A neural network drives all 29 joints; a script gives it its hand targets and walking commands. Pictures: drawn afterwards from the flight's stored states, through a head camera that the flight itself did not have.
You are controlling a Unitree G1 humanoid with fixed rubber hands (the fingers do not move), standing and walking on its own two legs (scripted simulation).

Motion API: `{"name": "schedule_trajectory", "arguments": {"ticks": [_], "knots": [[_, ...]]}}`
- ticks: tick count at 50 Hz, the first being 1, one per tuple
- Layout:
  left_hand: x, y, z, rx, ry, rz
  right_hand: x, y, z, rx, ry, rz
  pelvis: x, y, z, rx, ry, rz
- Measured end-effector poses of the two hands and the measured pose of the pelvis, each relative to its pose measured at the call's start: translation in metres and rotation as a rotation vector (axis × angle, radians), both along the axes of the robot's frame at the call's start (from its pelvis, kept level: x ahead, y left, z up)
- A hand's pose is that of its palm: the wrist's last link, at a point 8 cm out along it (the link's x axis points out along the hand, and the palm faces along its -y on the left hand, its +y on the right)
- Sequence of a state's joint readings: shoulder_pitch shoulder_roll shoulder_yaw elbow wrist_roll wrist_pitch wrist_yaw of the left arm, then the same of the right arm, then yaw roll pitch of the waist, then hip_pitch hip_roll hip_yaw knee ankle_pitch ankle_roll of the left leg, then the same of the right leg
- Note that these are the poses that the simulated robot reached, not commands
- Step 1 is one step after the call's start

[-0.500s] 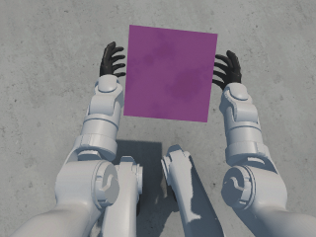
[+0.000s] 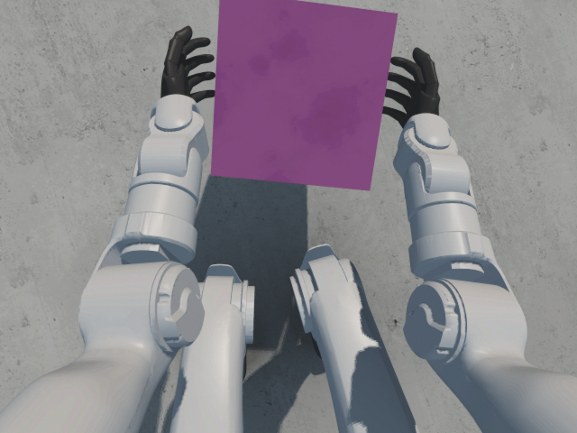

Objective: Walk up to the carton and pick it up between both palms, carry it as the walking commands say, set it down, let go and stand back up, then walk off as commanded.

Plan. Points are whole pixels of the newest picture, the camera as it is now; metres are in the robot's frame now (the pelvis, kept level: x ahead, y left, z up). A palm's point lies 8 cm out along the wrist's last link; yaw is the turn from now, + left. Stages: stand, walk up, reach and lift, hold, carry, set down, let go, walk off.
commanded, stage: set down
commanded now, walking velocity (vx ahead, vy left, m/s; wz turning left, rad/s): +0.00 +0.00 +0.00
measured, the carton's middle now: (296, 103) +0.53 -0.09 -0.21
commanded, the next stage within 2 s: none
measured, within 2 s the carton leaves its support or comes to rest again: neither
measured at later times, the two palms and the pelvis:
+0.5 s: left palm (208, 114) +0.54 +0.04 -0.22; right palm (395, 132) +0.47 -0.24 -0.23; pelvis -0.02 +0.01 -0.05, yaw +0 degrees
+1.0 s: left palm (199, 114) +0.55 +0.06 -0.25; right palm (386, 126) +0.48 -0.23 -0.25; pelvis +0.00 +0.01 -0.08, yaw +1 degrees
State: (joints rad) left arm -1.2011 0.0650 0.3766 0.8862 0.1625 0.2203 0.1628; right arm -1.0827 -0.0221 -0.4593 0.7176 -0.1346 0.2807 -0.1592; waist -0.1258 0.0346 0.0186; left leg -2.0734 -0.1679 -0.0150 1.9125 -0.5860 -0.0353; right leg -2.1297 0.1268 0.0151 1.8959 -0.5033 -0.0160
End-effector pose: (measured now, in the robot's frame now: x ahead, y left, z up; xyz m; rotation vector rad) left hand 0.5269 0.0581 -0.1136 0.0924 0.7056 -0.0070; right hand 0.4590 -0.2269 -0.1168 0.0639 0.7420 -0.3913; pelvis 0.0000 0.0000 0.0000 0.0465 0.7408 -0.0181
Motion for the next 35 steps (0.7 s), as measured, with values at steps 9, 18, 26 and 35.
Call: {"name": "schedule_trajectory", "arguments": {"ticks": [9,18,26,35], "knots": [[0.010,-0.007,-0.037,-0.019,-0.019,-0.008,0.007,-0.005,-0.035,-0.032,-0.009,-0.013,-0.004,0.014,-0.022,-0.035,-0.018,0.020],[0.011,-0.019,-0.083,-0.022,-0.050,-0.013,0.009,-0.016,-0.079,-0.033,-0.043,-0.045,-0.021,0.023,-0.033,-0.059,-0.197,0.026],[0.011,-0.015,-0.104,0.037,0.002,-0.015,0.010,-0.010,-0.109,-0.014,0.006,-0.037,-0.021,0.012,-0.054,-0.023,-0.213,0.024],[0.015,-0.017,-0.108,0.012,0.033,-0.055,0.032,-0.026,-0.099,-0.006,0.007,0.061,-0.020,-0.002,-0.070,-0.011,-0.191,0.039]]}}
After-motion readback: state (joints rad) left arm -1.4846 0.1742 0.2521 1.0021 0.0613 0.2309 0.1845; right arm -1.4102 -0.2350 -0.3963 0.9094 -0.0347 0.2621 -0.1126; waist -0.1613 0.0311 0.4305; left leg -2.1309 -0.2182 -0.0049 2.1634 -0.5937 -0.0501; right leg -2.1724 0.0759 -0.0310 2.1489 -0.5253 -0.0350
